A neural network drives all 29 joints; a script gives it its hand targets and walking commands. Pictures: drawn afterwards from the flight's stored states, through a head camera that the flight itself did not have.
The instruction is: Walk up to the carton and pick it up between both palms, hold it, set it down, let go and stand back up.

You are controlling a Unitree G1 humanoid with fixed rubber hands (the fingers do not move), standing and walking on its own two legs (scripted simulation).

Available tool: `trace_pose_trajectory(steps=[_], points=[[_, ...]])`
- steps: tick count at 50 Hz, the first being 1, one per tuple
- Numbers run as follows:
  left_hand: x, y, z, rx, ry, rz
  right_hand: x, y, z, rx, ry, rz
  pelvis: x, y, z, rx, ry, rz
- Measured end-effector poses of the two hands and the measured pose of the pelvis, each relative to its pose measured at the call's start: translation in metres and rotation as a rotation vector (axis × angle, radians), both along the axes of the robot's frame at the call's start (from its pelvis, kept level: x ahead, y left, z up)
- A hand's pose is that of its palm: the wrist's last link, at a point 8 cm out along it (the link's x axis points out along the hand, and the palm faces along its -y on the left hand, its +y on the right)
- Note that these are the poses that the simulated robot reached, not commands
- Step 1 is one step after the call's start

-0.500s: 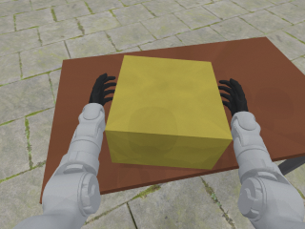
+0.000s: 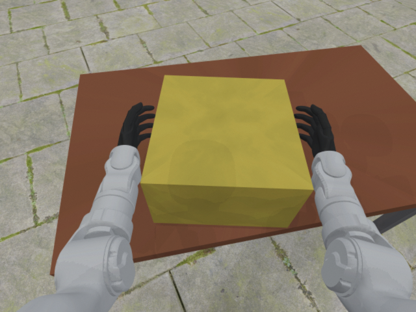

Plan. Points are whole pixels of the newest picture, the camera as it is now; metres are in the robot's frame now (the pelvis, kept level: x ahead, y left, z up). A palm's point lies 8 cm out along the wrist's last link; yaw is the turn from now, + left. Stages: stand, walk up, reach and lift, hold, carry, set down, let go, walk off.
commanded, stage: set down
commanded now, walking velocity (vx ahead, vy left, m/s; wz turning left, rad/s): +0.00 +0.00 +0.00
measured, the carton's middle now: (222, 147) +0.45 +0.00 +0.02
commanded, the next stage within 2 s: none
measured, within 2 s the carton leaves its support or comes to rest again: neither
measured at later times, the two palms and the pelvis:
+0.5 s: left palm (130, 146) +0.41 +0.19 +0.06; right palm (320, 149) +0.42 -0.19 +0.07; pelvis +0.00 +0.00 +0.00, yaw +0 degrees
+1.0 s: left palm (130, 148) +0.41 +0.19 +0.05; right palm (320, 152) +0.41 -0.19 +0.06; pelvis +0.00 +0.01 +0.00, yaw +0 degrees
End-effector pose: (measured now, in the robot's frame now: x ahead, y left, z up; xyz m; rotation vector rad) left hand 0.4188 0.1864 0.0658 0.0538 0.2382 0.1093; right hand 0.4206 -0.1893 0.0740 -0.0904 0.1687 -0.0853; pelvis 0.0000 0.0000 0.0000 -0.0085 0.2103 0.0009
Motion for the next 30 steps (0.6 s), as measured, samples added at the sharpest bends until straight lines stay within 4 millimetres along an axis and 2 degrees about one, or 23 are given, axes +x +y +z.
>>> trace_pose_trajectory(steps=[30], points=[[-0.0044, 0.0008, -0.0078, 0.003, -0.025, 0.0, -0.0045, 0.0003, -0.0061, 0.003, -0.022, 0.008, -0.0006, 0.0032, 0.0001, 0.003, -0.009, -0.001]])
